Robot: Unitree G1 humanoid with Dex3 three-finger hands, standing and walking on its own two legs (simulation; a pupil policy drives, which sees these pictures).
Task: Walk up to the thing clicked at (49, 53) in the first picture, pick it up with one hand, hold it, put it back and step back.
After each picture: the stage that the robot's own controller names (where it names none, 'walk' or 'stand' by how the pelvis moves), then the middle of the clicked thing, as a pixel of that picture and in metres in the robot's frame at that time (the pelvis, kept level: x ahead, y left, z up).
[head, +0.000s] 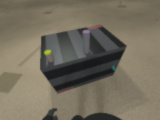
stand; (49, 56) +0.56 +0.50 -0.05
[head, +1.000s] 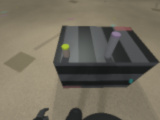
walk; (66, 50) +0.57 +0.31 -0.03
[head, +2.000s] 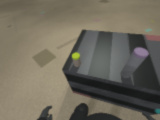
rise first; (76, 60) +0.49 +0.21 -0.02
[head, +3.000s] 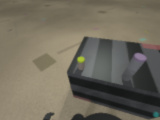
stand; (81, 63) +0.51 +0.17 -0.05
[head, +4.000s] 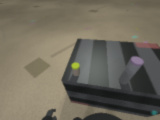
stand; (76, 69) +0.44 +0.19 -0.05
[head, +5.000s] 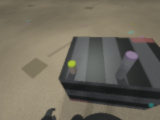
stand; (72, 67) +0.44 +0.22 -0.05
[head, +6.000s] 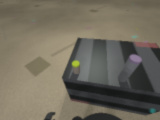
stand; (76, 67) +0.46 +0.19 -0.05
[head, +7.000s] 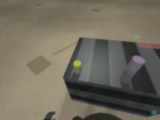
stand; (77, 67) +0.46 +0.18 -0.05
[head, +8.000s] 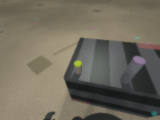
stand; (78, 67) +0.46 +0.17 -0.05
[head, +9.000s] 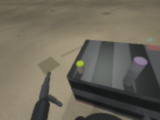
rise first; (80, 67) +0.48 +0.19 -0.05
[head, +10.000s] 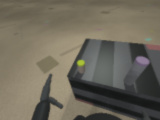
go down; (81, 66) +0.48 +0.18 -0.05
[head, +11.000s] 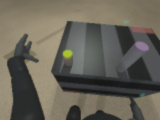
go down; (68, 58) +0.47 +0.18 +0.01
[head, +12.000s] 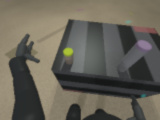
approach; (68, 56) +0.47 +0.18 +0.02
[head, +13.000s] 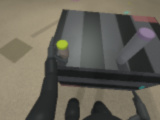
close in; (63, 49) +0.49 +0.19 +0.05
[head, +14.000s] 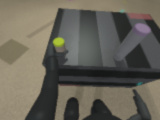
lift; (60, 47) +0.51 +0.19 +0.06
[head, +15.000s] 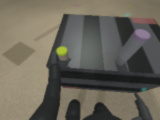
lift; (63, 56) +0.45 +0.19 +0.05
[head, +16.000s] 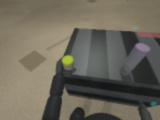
lift; (68, 65) +0.37 +0.18 +0.09
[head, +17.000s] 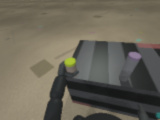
hold; (71, 67) +0.33 +0.17 +0.14
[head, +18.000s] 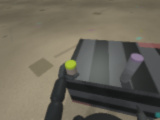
hold; (71, 70) +0.32 +0.17 +0.12
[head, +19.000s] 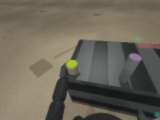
crouch; (73, 69) +0.33 +0.16 +0.12
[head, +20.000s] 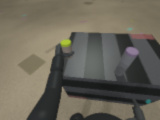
crouch; (67, 49) +0.47 +0.19 +0.14
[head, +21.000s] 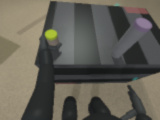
lower; (53, 40) +0.54 +0.21 +0.07
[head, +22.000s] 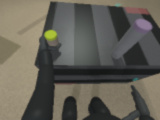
lower; (53, 41) +0.54 +0.21 +0.06
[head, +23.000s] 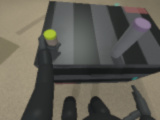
lower; (52, 40) +0.54 +0.21 +0.07
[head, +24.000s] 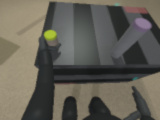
lower; (52, 41) +0.54 +0.21 +0.06
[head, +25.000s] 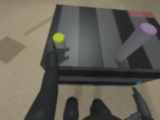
open; (60, 43) +0.52 +0.19 +0.06
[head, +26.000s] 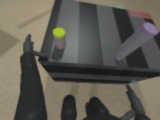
sink last; (60, 39) +0.53 +0.19 +0.06
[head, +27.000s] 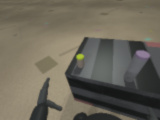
sink last; (80, 61) +0.52 +0.19 +0.00
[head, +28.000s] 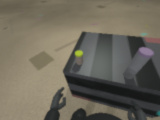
stand; (79, 57) +0.52 +0.18 +0.01
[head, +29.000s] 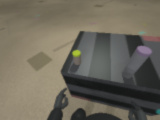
stand; (77, 57) +0.51 +0.19 +0.02
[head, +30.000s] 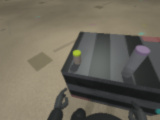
stand; (77, 57) +0.52 +0.19 +0.01
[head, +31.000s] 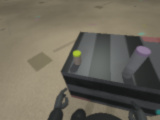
stand; (77, 57) +0.51 +0.19 +0.01
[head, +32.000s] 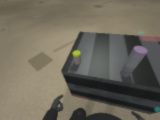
stand; (77, 57) +0.52 +0.19 +0.00
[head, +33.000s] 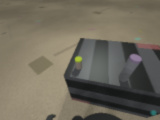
walk; (78, 63) +0.52 +0.19 -0.05
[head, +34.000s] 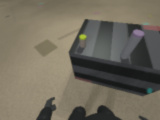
walk; (82, 41) +0.71 +0.17 -0.03
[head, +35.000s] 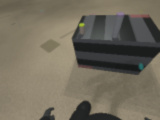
walk; (82, 28) +1.00 +0.28 -0.03
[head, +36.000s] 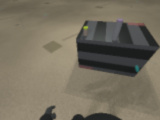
stand; (85, 31) +1.12 +0.21 -0.04
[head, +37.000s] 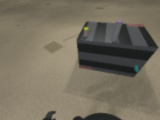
stand; (86, 32) +1.13 +0.21 -0.05
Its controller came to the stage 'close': yes
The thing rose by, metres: 0.18
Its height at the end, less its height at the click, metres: +0.00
